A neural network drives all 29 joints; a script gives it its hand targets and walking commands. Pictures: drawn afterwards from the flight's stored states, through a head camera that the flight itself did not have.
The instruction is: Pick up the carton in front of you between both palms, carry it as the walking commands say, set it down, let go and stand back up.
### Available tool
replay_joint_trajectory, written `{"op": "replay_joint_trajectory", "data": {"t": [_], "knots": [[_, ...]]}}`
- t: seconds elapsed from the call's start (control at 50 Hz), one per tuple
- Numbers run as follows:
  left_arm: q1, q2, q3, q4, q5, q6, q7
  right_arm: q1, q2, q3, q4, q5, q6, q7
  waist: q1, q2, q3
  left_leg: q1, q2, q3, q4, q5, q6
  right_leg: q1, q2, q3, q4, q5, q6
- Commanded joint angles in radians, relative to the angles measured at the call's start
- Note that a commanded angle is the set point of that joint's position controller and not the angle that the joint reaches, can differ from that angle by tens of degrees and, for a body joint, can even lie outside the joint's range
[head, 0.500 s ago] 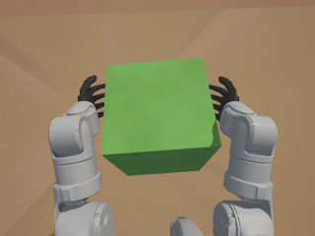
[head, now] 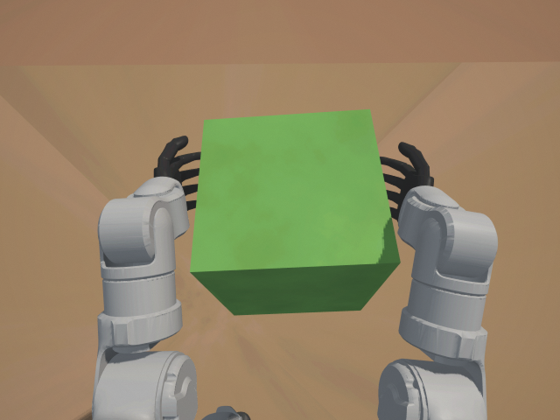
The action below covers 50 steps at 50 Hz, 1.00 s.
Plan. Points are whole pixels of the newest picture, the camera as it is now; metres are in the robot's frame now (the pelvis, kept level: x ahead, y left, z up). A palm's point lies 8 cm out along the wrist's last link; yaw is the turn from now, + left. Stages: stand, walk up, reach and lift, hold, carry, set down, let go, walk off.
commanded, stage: carry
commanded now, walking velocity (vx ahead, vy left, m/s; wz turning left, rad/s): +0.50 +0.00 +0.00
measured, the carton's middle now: (292, 227) +0.39 +0.01 +0.08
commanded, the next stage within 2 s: none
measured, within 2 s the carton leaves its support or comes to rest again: neither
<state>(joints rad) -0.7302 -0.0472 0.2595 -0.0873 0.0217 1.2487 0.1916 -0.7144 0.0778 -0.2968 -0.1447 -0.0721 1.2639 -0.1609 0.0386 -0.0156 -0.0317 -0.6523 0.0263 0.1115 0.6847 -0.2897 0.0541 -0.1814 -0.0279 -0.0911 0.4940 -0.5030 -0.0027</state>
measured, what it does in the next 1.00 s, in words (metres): climbs: left foot, then right foot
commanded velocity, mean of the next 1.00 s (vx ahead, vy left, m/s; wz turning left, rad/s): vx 0.50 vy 0.00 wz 0.00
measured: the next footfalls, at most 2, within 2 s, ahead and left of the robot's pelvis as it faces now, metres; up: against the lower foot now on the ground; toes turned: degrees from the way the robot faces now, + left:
left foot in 0.02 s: +0.18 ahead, +0.11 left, +0.03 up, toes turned +6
right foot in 0.40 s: +0.42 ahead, -0.10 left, +0.05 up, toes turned -6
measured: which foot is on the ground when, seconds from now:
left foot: up 0.00-0.00, down 0.02-0.42, up 0.44-0.78, down 0.80-1.00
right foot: down 0.00-0.04, up 0.06-0.38, down 0.40-0.84, up 0.86-1.00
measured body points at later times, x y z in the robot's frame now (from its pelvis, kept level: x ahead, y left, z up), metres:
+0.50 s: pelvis +0.31 -0.02 +0.03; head +0.33 -0.02 +0.48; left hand +0.67 +0.15 +0.18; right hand +0.69 -0.15 +0.19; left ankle +0.18 +0.10 -0.61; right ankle +0.38 -0.10 -0.68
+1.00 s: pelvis +0.60 +0.02 +0.07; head +0.64 +0.03 +0.52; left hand +0.99 +0.15 +0.20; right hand +0.96 -0.15 +0.21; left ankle +0.63 +0.10 -0.66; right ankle +0.57 -0.10 -0.56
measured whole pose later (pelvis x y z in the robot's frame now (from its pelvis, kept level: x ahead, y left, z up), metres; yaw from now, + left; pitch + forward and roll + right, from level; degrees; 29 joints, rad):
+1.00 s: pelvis +0.60 +0.02 +0.07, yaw -1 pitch +5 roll +0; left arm -0.78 -0.07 0.32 0.01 0.10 1.31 0.21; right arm -0.73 0.11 -0.29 -0.04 -0.07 1.23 -0.22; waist -0.08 -0.01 0.00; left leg -0.41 0.00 0.13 0.58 -0.35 0.08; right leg -0.66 -0.02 -0.01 1.29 -0.42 -0.04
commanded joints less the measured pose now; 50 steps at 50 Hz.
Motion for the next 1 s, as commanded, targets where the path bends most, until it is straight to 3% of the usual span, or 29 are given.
{"op": "replay_joint_trajectory", "data": {"t": [0.0, 0.02, 0.04, 0.08, 0.1, 0.14, 0.22, 0.26, 0.32, 0.36, 0.38, 0.4, 0.42, 0.44, 0.48, 0.5, 0.54, 0.6, 0.66, 0.72, 0.74, 0.78, 0.8, 0.82, 0.84, 0.88, 0.9, 0.94, 0.98], "knots": [[-0.637, -0.816, -0.598, -0.047, -0.315, 0.027, -0.137, -0.556, 0.781, 0.621, 0.08, 0.293, 0.01, 0.075, -0.122, -0.029, -0.555, 0.686, -0.036, 0.014, -0.132, 0.035, 0.046, -0.034, -0.109, -0.021, 0.328, 0.739, -0.054], [-0.621, -0.823, -0.574, -0.035, -0.302, 0.035, -0.138, -0.562, 0.763, 0.611, 0.082, 0.297, 0.008, 0.074, -0.13, 0.252, -0.64, 0.902, 0.269, -0.548, -0.229, -0.088, 0.189, -0.333, -0.003, -0.009, 0.622, 0.397, 0.006], [-0.649, -0.809, -0.566, -0.031, -0.286, 0.038, -0.137, -0.572, 0.803, 0.615, 0.098, 0.305, 0.009, 0.079, -0.143, 0.35, -0.597, 0.977, 0.319, -0.802, -0.335, 0.12, 0.263, -0.555, 0.111, 0.06, 0.817, -0.017, 0.003], [-0.678, -0.856, -0.547, -0.033, -0.273, 0.03, -0.132, -0.666, 0.889, 0.662, 0.038, 0.375, 0.008, 0.099, -0.134, 0.103, -0.518, 0.916, 0.303, -0.614, -0.215, 0.351, 0.252, -0.681, 0.025, 0.124, 0.97, 0.006, -0.039], [-0.69, -0.874, -0.542, -0.039, -0.263, 0.023, -0.131, -0.73, 0.928, 0.683, 0.006, 0.409, 0.0, 0.11, -0.124, 0.044, -0.486, 0.856, 0.283, -0.527, -0.218, 0.365, 0.212, -0.686, -0.007, 0.136, 0.92, 0.043, -0.045], [-0.695, -0.899, -0.544, -0.051, -0.251, 0.012, -0.128, -0.792, 0.984, 0.709, -0.021, 0.452, -0.012, 0.125, -0.093, 0.069, -0.481, 0.787, 0.251, -0.432, -0.257, 0.268, 0.17, -0.639, -0.027, 0.13, 0.816, 0.096, -0.045], [-0.699, -0.864, -0.566, -0.092, -0.228, 0.003, -0.112, -0.767, 0.954, 0.703, -0.035, 0.466, -0.014, 0.129, -0.099, 0.123, -0.463, 0.779, 0.237, -0.313, -0.3, 0.254, 0.189, -0.647, -0.028, 0.073, 0.606, 0.112, -0.026], [-0.679, -0.836, -0.574, -0.082, -0.224, 0.015, -0.106, -0.719, 0.914, 0.686, -0.006, 0.442, -0.004, 0.122, -0.1, 0.151, -0.438, 0.728, 0.214, -0.233, -0.315, 0.278, 0.171, -0.566, -0.031, 0.049, 0.426, 0.164, -0.022], [-0.651, -0.817, -0.571, -0.035, -0.231, 0.036, -0.113, -0.654, 0.868, 0.649, 0.059, 0.393, 0.016, 0.114, -0.091, 0.185, -0.404, 0.675, 0.178, -0.127, -0.287, 0.401, 0.12, -0.404, 0.033, -0.061, 0.209, 0.226, -0.03], [-0.642, -0.823, -0.565, 0.011, -0.244, 0.044, -0.124, -0.627, 0.851, 0.624, 0.102, 0.362, 0.025, 0.112, -0.036, 0.179, -0.42, 0.617, 0.161, -0.057, -0.14, 0.573, 0.074, -0.189, 0.104, -0.152, 0.083, 0.271, -0.05], [-0.642, -0.827, -0.562, 0.041, -0.253, 0.045, -0.13, -0.606, 0.85, 0.615, 0.126, 0.348, 0.03, 0.111, 0.008, 0.122, -0.481, 0.529, 0.13, -0.002, 0.02, 0.619, 0.031, 0.045, 0.104, -0.137, 0.044, 0.293, -0.074], [-0.622, -0.822, -0.545, 0.065, -0.255, 0.041, -0.136, -0.633, 0.838, 0.602, 0.13, 0.334, 0.03, 0.11, 0.062, 0.016, -0.559, 0.348, 0.096, 0.009, 0.245, 0.353, -0.01, 0.284, -0.056, 0.116, 0.026, 0.129, -0.103], [-0.628, -0.822, -0.555, 0.077, -0.265, 0.038, -0.134, -0.597, 0.85, 0.572, 0.15, 0.317, 0.039, 0.109, 0.033, -0.296, -0.597, 0.034, -0.059, -0.021, 0.492, -0.094, -0.051, 0.459, -0.31, 0.67, -0.105, 0.13, -0.246], [-0.684, -0.854, -0.545, 0.06, -0.283, 0.033, -0.143, -0.67, 0.862, 0.572, 0.15, 0.311, 0.035, 0.108, 0.047, -0.278, -0.53, -0.144, -0.083, -0.108, 0.663, -0.238, -0.029, 0.481, -0.32, 0.77, -0.145, 0.256, -0.294], [-0.816, -0.952, -0.602, -0.016, -0.364, 0.02, -0.162, -0.661, 0.915, 0.559, 0.168, 0.299, 0.023, 0.105, 0.054, -0.031, -0.482, -0.219, -0.013, -0.143, 0.775, -0.181, 0.0, 0.408, -0.296, 0.566, -0.038, 0.534, -0.28], [-0.876, -0.99, -0.625, -0.054, -0.394, 0.01, -0.169, -0.671, 0.94, 0.558, 0.163, 0.289, 0.015, 0.104, 0.044, 0.002, -0.468, -0.218, 0.015, -0.148, 0.73, -0.142, 0.009, 0.359, -0.276, 0.495, -0.043, 0.539, -0.249], [-0.941, -1.035, -0.644, -0.09, -0.434, -0.005, -0.177, -0.684, 0.955, 0.56, 0.14, 0.271, 0.001, 0.097, 0.021, -0.042, -0.48, -0.183, 0.029, -0.142, 0.654, -0.109, 0.009, 0.316, -0.25, 0.414, -0.079, 0.438, -0.212], [-0.923, -1.016, -0.64, -0.099, -0.435, -0.01, -0.175, -0.678, 0.927, 0.579, 0.106, 0.253, -0.011, 0.081, 0.026, -0.071, -0.47, -0.217, 0.034, -0.104, 0.536, -0.107, -0.008, 0.316, -0.248, 0.34, -0.112, 0.437, -0.234], [-0.861, -0.956, -0.619, -0.082, -0.412, 0.004, -0.164, -0.646, 0.884, 0.589, 0.094, 0.246, 0.001, 0.068, 0.029, -0.092, -0.439, -0.151, 0.045, -0.072, 0.285, -0.061, -0.023, 0.281, -0.223, 0.235, -0.131, 0.48, -0.223], [-0.791, -0.912, -0.592, -0.021, -0.369, 0.027, -0.159, -0.618, 0.861, 0.599, 0.126, 0.256, 0.021, 0.073, 0.023, -0.139, -0.404, 0.02, -0.017, 0.038, 0.057, -0.005, -0.015, 0.225, -0.182, 0.117, -0.109, 0.626, -0.172], [-0.773, -0.904, -0.582, 0.004, -0.354, 0.033, -0.159, -0.617, 0.862, 0.6, 0.139, 0.262, 0.026, 0.078, 0.011, -0.149, -0.403, 0.097, -0.052, 0.083, 0.0, -0.011, -0.006, 0.209, -0.178, 0.09, -0.071, 0.715, -0.152], [-0.746, -0.901, -0.562, 0.048, -0.331, 0.042, -0.161, -0.607, 0.873, 0.592, 0.186, 0.277, 0.027, 0.088, -0.078, -0.1, -0.485, 0.455, -0.119, 0.157, -0.135, 0.071, 0.025, 0.106, -0.135, -0.021, 0.178, 0.92, -0.084], [-0.747, -0.892, -0.554, 0.067, -0.315, 0.043, -0.162, -0.595, 0.881, 0.582, 0.21, 0.288, 0.024, 0.093, -0.137, -0.017, -0.568, 0.73, -0.008, -0.021, -0.136, 0.0, 0.053, -0.074, -0.113, -0.026, 0.375, 0.695, -0.04], [-0.726, -0.91, -0.527, 0.082, -0.298, 0.046, -0.164, -0.612, 0.868, 0.572, 0.21, 0.294, 0.014, 0.093, -0.134, 0.301, -0.636, 0.929, 0.284, -0.602, -0.246, -0.081, 0.208, -0.391, 0.022, -0.002, 0.667, 0.298, 0.013], [-0.769, -0.904, -0.531, 0.08, -0.288, 0.044, -0.164, -0.627, 0.92, 0.583, 0.209, 0.307, 0.01, 0.101, -0.137, 0.327, -0.574, 0.972, 0.314, -0.786, -0.33, 0.117, 0.254, -0.579, 0.094, 0.074, 0.842, -0.018, 0.001], [-0.785, -0.948, -0.517, 0.076, -0.277, 0.028, -0.157, -0.754, 0.999, 0.636, 0.115, 0.378, 0.0, 0.12, -0.129, 0.085, -0.513, 0.895, 0.296, -0.588, -0.216, 0.344, 0.237, -0.677, 0.016, 0.124, 0.966, 0.022, -0.037], [-0.785, -0.96, -0.512, 0.066, -0.269, 0.02, -0.153, -0.814, 1.032, 0.664, 0.072, 0.412, -0.009, 0.127, -0.116, 0.038, -0.489, 0.835, 0.277, -0.51, -0.219, 0.341, 0.202, -0.678, -0.014, 0.138, 0.917, 0.057, -0.042], [-0.779, -0.964, -0.511, 0.035, -0.252, 0.006, -0.143, -0.861, 1.066, 0.693, 0.028, 0.453, -0.022, 0.136, -0.086, 0.078, -0.495, 0.776, 0.25, -0.421, -0.256, 0.235, 0.166, -0.632, -0.03, 0.128, 0.823, 0.1, -0.042], [-0.773, -0.944, -0.526, 0.0, -0.236, -0.005, -0.13, -0.836, 1.054, 0.699, 0.011, 0.464, -0.025, 0.14, -0.087, 0.11, -0.498, 0.774, 0.24, -0.37, -0.275, 0.214, 0.174, -0.642, -0.027, 0.097, 0.759, 0.102, -0.034]]}}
